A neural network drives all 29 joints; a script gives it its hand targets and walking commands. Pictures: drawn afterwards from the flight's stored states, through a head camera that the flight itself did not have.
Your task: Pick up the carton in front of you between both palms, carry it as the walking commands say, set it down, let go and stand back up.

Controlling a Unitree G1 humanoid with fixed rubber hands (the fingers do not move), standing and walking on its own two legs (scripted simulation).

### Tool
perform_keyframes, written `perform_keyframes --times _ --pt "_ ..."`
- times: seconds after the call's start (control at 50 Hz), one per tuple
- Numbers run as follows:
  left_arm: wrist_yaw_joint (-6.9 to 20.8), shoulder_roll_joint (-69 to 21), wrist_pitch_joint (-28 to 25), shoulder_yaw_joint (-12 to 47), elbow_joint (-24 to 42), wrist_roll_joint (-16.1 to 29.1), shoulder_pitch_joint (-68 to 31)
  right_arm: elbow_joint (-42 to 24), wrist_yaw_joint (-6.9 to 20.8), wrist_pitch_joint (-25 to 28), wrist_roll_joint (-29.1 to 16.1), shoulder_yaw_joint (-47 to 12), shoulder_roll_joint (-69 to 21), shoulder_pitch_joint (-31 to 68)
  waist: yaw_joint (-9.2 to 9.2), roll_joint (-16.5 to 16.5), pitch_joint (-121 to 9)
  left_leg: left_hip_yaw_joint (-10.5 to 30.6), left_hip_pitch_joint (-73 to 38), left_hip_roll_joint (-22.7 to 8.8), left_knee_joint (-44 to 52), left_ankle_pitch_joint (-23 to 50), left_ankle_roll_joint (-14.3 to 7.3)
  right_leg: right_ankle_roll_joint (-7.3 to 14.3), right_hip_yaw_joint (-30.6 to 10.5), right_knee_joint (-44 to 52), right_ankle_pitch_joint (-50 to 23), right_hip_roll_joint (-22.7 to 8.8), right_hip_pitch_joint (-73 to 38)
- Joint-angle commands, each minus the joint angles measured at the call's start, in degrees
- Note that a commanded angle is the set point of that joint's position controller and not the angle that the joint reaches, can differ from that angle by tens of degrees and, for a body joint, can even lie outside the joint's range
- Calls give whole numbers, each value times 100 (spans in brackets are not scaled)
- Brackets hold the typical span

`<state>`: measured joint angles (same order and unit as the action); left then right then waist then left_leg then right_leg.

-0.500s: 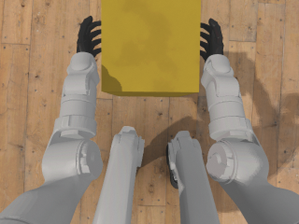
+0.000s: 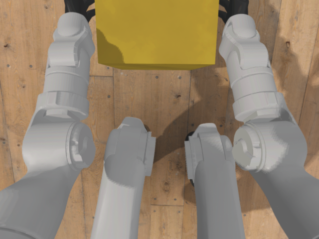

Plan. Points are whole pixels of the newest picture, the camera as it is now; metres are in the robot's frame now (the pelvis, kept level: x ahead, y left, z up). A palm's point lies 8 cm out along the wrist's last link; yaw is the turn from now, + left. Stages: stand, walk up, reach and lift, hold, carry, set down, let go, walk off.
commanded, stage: set down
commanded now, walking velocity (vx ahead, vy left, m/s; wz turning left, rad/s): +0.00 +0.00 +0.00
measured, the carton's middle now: (156, 23) +0.53 +0.06 -0.24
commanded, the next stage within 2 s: none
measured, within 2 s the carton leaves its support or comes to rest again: rests again in 0.40 s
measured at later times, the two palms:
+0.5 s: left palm (84, 24) +0.50 +0.21 -0.18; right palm (232, 22) +0.53 -0.10 -0.18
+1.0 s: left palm (84, 23) +0.50 +0.21 -0.18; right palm (233, 21) +0.53 -0.10 -0.18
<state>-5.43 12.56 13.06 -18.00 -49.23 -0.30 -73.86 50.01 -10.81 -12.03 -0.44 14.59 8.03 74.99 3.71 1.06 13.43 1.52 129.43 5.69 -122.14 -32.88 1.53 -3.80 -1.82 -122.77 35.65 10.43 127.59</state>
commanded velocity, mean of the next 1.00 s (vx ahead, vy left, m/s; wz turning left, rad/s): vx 0.00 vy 0.00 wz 0.00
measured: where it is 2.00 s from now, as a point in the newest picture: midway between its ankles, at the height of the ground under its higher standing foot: (165, 166)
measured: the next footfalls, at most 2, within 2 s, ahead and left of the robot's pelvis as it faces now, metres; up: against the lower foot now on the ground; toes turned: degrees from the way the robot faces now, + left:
none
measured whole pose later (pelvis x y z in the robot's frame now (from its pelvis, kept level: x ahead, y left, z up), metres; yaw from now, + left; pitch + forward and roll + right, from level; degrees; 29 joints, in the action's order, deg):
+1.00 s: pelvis -0.01 +0.00 -0.02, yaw +0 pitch +33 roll +0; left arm 2.9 15.0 9.1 -23.6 -60.2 -7.0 -80.3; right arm 60.9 -2.6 -8.3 6.0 20.7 10.5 82.0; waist 3.9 1.9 22.0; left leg 0.5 127.5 3.1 -127.2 -32.6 0.8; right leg -1.8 0.3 -128.1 34.9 8.1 126.3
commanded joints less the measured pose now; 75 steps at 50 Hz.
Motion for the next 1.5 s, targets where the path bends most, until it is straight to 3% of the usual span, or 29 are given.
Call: perform_keyframes --times 0.0,0.2,0.42,0.7,0.9,0.96,1.0,1.06,1.12,1.26,1.42,1.48 --pt "1602 -5277 -198 2435 666 676 -3521 -864 1366 280 -600 -2521 -5465 3888 329 353 -7646 -351 -4039 142 738 3007 8 250 508 710 -2559 16 -3233" --pt "1768 -5058 -261 1903 93 308 -3385 -198 1490 342 -248 -1891 -5209 3507 267 237 -6153 -351 -2986 125 612 2342 -84 319 401 682 -2037 37 -2445" --pt "1735 -4642 -429 1831 -49 325 -3666 -25 1545 476 -400 -1805 -4770 3822 343 286 -5511 -283 -2822 86 472 2145 -176 361 349 523 -1845 22 -2270" --pt "1805 -4002 -320 1130 -790 -179 -3184 810 1745 357 158 -938 -3929 3316 138 206 -4002 -118 -2285 19 497 1381 -279 458 332 540 -1074 -60 -1438" --pt "1788 -3325 -307 725 -1052 -454 -2927 1057 1741 305 459 -543 -3287 2989 111 214 -3504 -89 -2082 -64 491 1029 -263 454 256 554 -864 -159 -1500" --pt "1694 -2855 -385 559 -1133 -499 -2839 1055 1637 352 496 -437 -2837 2894 148 211 -3566 -120 -2202 -110 442 1029 -208 391 253 529 -886 -209 -1724" --pt "1372 -1561 -546 162 -1241 -548 -2459 990 1354 462 546 -206 -1555 2544 192 154 -3704 -131 -2403 -182 437 1061 -124 305 269 508 -929 -292 -1999" --pt "500 1406 -954 -345 -1280 -365 -1855 920 571 733 287 70 1402 2026 192 102 -4285 -163 -2768 -327 469 1266 16 153 325 481 -1149 -468 -2330" --pt "227 1802 -1187 37 -1244 292 -2172 897 382 874 -344 -344 1608 2248 240 118 -4898 -103 -3007 -432 350 1729 -34 143 229 347 -1591 -562 -2493" --pt "287 1863 -1322 857 -993 1226 -2086 504 427 975 -1206 -1129 1560 2172 241 129 -6057 -98 -3650 -495 257 2580 -107 200 231 234 -2161 -679 -2933" --pt "142 1998 -912 814 121 1322 -1646 -613 189 621 -1059 -834 1751 1812 131 -3 -8101 -283 -4955 -351 767 2592 -103 260 517 714 -1982 -539 -3761" --pt "111 1874 -660 676 305 1125 -1471 -652 155 391 -835 -609 1656 1567 98 -64 -7775 -335 -4797 -295 1166 2228 -115 299 531 1107 -1625 -497 -3579"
